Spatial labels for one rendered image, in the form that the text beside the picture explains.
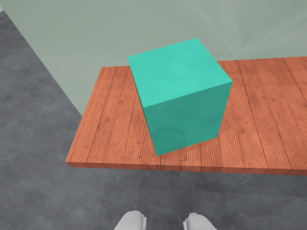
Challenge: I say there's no robot thigh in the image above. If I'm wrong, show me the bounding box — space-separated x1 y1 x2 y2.
114 211 147 230
183 215 217 230

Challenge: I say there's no table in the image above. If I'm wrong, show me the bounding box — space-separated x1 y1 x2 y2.
65 57 307 176

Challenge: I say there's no robot left thigh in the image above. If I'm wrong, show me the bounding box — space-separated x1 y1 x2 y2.
114 211 147 230

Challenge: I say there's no robot right thigh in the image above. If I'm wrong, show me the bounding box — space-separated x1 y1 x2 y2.
183 215 217 230

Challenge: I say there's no carton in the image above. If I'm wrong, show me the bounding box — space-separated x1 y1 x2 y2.
128 37 233 156

